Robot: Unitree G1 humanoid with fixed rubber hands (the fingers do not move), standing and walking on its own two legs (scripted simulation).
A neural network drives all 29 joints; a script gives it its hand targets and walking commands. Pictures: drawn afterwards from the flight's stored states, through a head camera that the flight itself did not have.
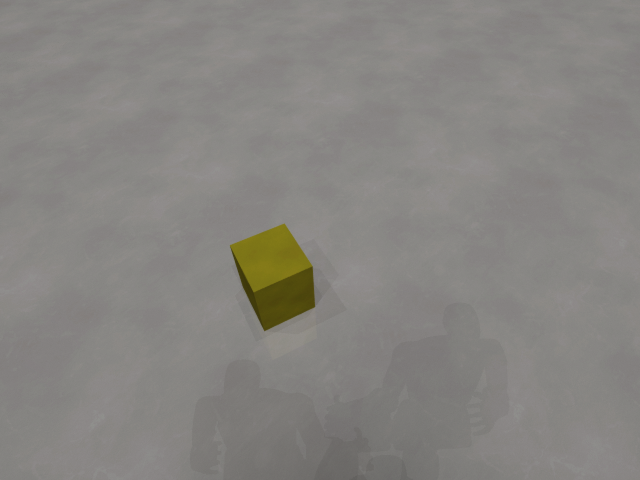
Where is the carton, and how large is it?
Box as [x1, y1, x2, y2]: [230, 223, 314, 330]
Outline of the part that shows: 284,223 230,245 242,285 264,330 314,306 312,266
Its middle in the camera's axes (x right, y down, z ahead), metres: -0.15 +0.12 +1.35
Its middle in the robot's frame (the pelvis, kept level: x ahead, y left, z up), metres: +0.84 +0.17 -0.64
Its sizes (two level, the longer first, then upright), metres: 0.210 0.200 0.250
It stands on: the floor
